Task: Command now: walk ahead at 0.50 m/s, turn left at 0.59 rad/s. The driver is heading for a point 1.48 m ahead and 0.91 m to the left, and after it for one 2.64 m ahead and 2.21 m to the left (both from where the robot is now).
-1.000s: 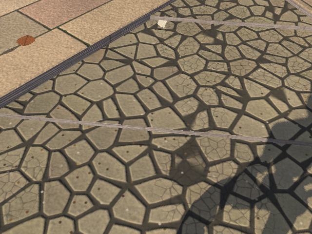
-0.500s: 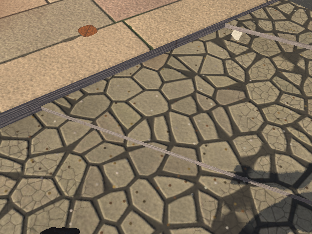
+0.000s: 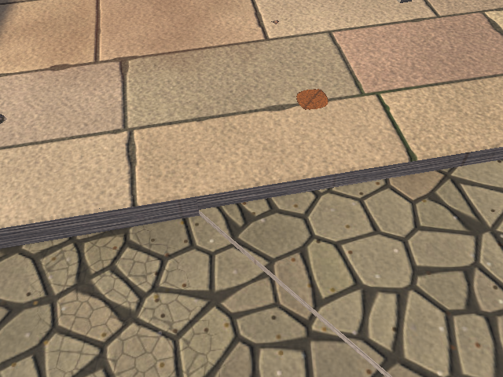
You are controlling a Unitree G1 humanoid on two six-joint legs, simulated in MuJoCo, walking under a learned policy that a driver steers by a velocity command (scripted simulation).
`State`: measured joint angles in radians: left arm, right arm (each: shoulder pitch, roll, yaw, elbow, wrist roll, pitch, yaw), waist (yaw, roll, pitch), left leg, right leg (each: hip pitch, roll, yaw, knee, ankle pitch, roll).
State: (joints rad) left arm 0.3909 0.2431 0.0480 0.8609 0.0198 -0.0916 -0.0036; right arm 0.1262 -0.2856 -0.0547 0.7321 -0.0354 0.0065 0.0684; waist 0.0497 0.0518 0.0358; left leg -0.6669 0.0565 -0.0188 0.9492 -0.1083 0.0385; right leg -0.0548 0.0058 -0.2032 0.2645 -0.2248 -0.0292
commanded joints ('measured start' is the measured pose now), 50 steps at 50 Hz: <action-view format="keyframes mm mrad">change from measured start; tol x32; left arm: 1 -13 128 26 -51 -2 -14 4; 31 -466 104 -8 -277 10 51 -26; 37 39 262 43 -181 36 13 28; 50 -63 122 21 -93 -3 -11 1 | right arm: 1 -116 -14 9 -94 1 -15 14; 38 394 -26 -18 -6 59 -79 -64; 50 31 -45 -1 -50 -3 -16 0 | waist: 1 -4 -131 32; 12 -156 146 -369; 50 -39 -149 3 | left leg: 1 5 13 49 -151 87 5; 10 590 -147 116 -442 -145 174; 12 1007 304 -773 -642 -221 364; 17 556 97 -275 -685 272 237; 35 587 36 -350 -481 560 111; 37 401 -91 -234 -5 263 66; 38 108 -242 -128 239 -462 36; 50 -18 -2 -18 66 -41 -8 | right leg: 1 -9 -254 69 -119 281 -105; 9 129 -286 -59 342 911 -66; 12 -641 -3 101 1162 -334 55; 13 -746 -60 213 1167 -236 44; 31 -626 -52 218 398 186 63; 36 -29 -2 215 210 89 -18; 39 242 -454 973 10 -315 -187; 50 -30 -265 177 -100 368 -120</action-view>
